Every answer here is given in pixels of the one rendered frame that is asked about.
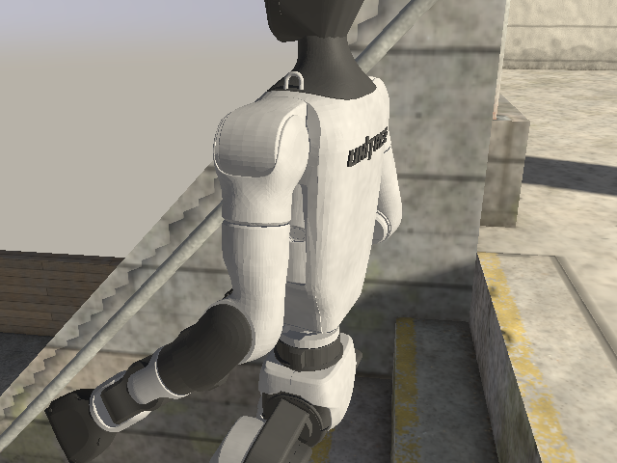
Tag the robot right upper arm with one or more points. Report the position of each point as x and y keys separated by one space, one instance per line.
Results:
x=389 y=208

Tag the robot left upper arm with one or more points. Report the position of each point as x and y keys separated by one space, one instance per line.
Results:
x=260 y=153

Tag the left robot hand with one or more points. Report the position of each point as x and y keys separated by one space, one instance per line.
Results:
x=81 y=439

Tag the left robot forearm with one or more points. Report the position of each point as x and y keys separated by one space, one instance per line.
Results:
x=199 y=359

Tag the left robot thigh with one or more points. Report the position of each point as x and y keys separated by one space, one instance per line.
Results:
x=280 y=439

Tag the robot head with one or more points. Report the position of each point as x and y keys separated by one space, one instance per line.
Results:
x=324 y=57

